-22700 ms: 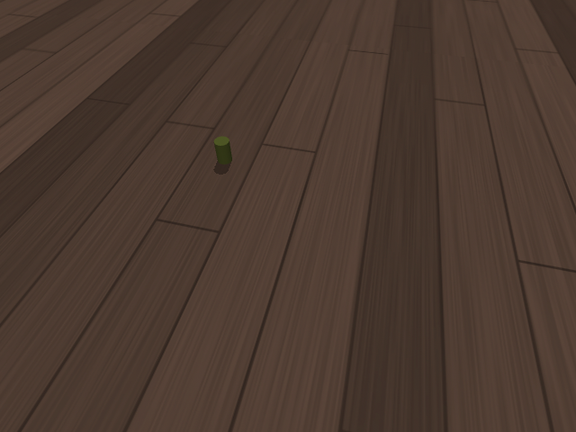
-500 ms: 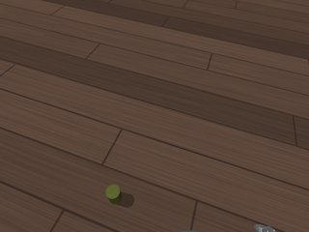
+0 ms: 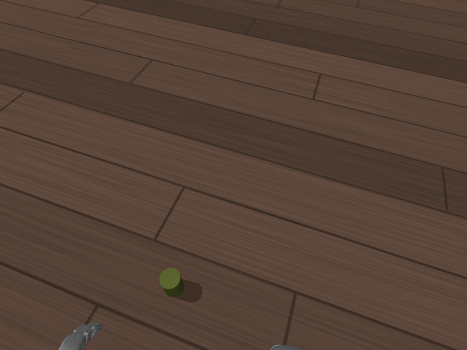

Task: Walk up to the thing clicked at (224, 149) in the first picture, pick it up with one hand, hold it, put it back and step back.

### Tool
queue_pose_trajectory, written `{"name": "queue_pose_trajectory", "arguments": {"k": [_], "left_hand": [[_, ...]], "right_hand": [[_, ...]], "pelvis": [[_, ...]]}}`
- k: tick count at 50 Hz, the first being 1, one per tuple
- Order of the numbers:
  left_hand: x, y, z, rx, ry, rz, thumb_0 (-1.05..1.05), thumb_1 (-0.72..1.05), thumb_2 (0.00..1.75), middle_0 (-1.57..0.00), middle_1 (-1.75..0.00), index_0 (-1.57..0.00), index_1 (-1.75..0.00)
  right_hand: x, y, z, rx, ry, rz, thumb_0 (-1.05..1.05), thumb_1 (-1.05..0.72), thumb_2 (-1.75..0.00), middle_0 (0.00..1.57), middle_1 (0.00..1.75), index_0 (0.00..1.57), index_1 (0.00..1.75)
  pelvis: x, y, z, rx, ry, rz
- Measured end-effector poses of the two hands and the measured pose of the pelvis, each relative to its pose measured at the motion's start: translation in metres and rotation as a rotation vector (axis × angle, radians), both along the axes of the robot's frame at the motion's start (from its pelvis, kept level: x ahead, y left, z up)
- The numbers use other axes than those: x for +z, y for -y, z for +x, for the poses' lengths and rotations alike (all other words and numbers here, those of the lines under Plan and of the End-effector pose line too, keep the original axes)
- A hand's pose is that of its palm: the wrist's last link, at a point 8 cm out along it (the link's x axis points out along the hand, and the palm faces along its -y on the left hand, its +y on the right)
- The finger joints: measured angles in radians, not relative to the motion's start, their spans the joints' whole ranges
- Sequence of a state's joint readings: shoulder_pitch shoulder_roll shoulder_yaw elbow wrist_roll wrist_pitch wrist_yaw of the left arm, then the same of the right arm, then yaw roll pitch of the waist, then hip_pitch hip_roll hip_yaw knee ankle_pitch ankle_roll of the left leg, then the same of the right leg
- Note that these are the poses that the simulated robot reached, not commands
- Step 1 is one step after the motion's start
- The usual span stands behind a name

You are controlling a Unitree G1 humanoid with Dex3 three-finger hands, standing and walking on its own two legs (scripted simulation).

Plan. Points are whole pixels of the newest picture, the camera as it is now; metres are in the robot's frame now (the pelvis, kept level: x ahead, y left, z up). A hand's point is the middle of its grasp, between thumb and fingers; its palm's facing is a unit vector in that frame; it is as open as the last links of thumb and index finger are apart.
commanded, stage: walk up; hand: left
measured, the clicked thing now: (172, 283) +0.43 +0.23 -0.70
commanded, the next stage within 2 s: none
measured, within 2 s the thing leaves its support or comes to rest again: neither
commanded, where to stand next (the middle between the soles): +0.05 -0.01 m, yaw +1 degrees
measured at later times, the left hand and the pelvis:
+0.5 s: hand out of the picture +0.06 +0.24 -0.14, palm faces +0.05 -0.94 -0.35, open 7.3 cm; pelvis +0.00 -0.02 +0.01, yaw +1 degrees
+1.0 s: hand out of the picture +0.11 +0.22 -0.14, palm faces +0.05 -0.95 -0.31, open 7.3 cm; pelvis +0.01 -0.02 +0.01, yaw +2 degrees
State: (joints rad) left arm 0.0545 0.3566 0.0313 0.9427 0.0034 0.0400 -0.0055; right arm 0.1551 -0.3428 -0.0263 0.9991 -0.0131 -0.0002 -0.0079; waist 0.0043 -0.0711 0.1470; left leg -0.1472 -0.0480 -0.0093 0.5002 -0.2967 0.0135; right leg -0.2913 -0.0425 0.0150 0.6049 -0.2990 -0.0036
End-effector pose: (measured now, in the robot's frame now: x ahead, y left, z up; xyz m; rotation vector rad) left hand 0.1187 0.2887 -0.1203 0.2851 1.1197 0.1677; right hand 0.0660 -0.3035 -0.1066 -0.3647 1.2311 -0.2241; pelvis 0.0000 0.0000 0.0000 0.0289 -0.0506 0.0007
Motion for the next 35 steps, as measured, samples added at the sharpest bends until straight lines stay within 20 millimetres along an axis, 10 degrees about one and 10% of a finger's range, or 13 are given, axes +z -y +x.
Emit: {"name": "queue_pose_trajectory", "arguments": {"k": [23,35], "left_hand": [[0.02,0.004,-0.067,0.097,-0.119,0.039,0.01,0.91,0.9,-0.2,-0.3,-0.21,-0.3],[0.013,0.018,-0.054,0.098,-0.121,0.01,0.01,0.91,0.9,-0.2,-0.3,-0.21,-0.3]], "right_hand": [[-0.001,0.008,0.023,0.044,0.057,0.073,0.01,-0.91,-0.9,0.2,0.3,0.21,0.3],[0.0,0.019,0.016,0.029,-0.009,0.047,0.01,-0.91,-0.9,0.2,0.3,0.21,0.3]], "pelvis": [[0.013,0.02,-0.002,0.016,-0.005,-0.027],[0.014,0.025,0.007,0.025,-0.023,-0.03]]}}
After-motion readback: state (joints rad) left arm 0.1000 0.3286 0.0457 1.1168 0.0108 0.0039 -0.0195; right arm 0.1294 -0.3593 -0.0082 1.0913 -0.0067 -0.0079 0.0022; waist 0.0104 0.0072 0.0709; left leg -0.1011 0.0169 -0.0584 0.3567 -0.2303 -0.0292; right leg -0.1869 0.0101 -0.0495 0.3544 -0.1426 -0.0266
